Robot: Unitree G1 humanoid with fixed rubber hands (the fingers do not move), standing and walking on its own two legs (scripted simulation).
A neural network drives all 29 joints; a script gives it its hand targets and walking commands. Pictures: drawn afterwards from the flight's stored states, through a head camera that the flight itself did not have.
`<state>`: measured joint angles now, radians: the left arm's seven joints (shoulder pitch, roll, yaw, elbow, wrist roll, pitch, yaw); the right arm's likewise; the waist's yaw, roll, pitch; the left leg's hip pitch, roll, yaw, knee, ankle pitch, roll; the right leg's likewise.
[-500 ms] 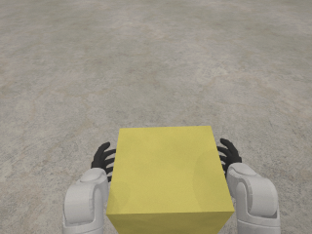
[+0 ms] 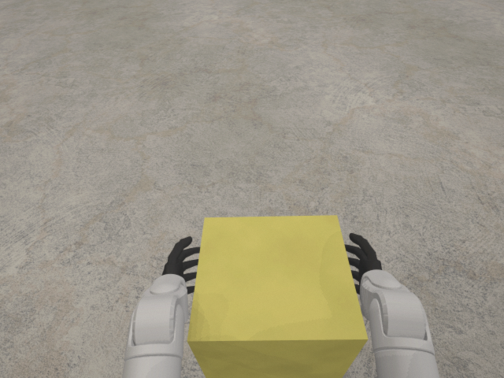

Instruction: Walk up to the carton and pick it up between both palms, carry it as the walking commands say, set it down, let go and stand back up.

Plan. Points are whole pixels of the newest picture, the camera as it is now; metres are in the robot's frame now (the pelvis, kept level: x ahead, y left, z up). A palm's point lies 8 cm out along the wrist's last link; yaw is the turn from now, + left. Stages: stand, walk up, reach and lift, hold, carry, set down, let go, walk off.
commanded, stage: hold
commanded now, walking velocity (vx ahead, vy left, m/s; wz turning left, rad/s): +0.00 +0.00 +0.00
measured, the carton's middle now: (271, 309) +0.26 -0.01 -0.04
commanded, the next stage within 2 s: set down in 0.60 s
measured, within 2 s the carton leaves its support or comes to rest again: neither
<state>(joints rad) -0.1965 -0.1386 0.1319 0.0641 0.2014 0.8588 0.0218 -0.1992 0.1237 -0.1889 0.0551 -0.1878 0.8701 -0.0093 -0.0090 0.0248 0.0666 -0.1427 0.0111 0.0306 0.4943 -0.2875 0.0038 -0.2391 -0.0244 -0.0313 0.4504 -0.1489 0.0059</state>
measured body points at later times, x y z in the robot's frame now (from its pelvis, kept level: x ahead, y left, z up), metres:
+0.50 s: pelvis -0.01 -0.01 +0.00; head -0.04 -0.03 +0.45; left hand +0.30 +0.15 +0.05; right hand +0.31 -0.16 +0.05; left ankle -0.01 +0.11 -0.74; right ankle +0.06 -0.13 -0.74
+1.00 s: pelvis +0.01 +0.00 +0.00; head +0.02 -0.01 +0.45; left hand +0.33 +0.14 +0.00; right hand +0.32 -0.17 +0.00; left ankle -0.01 +0.11 -0.74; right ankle +0.06 -0.13 -0.74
